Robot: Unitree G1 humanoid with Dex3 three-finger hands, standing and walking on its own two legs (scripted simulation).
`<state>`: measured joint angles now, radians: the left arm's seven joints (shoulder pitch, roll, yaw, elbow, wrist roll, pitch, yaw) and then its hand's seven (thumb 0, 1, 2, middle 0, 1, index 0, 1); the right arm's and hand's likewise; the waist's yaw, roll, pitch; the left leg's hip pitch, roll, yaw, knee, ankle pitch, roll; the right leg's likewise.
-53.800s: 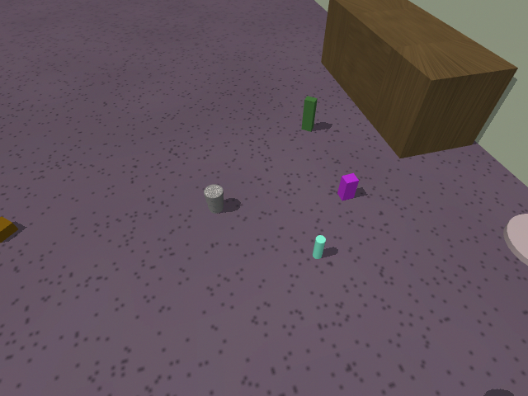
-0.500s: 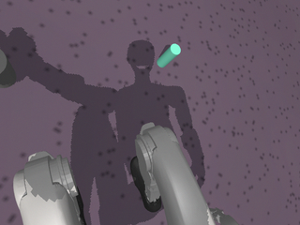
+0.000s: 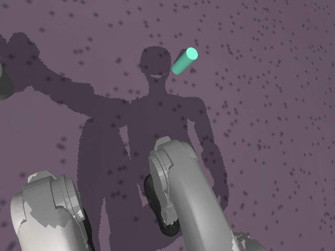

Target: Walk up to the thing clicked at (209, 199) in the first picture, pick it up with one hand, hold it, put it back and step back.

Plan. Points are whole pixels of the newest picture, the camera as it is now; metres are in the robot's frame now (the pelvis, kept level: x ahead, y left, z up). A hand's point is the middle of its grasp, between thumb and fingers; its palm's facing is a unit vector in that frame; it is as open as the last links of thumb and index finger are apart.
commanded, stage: approach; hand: left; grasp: from above
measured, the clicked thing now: out of the picture +0.56 +0.29 -0.27
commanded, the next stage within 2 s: rest palm in 0.58 s
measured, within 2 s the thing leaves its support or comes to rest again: neither
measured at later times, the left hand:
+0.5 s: hand out of the picture +0.56 +0.27 -0.15, palm faces -0.44 -0.06 -0.90, open 13.7 cm
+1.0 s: hand out of the picture +0.55 +0.28 -0.20, palm faces -0.44 -0.07 -0.89, open 13.7 cm
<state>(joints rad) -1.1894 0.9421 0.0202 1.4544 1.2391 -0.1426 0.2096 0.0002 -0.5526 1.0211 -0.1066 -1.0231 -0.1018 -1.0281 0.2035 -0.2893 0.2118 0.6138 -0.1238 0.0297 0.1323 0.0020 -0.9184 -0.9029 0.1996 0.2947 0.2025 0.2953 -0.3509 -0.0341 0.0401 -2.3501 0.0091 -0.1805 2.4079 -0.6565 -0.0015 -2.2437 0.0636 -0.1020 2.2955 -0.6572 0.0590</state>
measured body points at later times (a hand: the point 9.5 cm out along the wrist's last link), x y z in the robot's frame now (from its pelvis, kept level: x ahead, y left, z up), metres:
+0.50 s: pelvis +0.00 +0.00 +0.00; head +0.28 +0.06 +0.35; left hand +0.58 +0.27 -0.10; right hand +0.00 -0.25 -0.08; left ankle +0.08 +0.13 -0.30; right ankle +0.11 -0.12 -0.30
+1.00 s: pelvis +0.00 +0.00 -0.01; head +0.29 +0.11 +0.32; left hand +0.57 +0.28 -0.15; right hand +0.02 -0.26 -0.06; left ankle +0.08 +0.13 -0.30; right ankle +0.11 -0.12 -0.30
